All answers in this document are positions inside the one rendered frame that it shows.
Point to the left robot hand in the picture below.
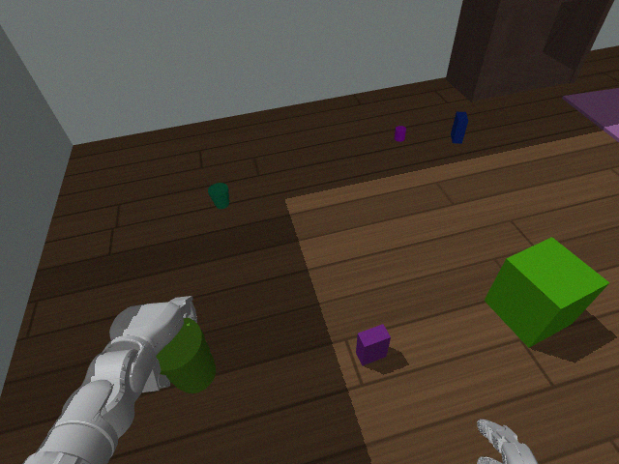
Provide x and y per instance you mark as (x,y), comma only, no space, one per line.
(158,324)

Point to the right robot hand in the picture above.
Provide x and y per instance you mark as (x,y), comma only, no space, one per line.
(505,441)

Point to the left robot arm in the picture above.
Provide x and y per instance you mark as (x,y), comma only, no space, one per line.
(101,410)

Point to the bookshelf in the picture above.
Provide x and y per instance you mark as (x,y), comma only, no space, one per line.
(503,47)

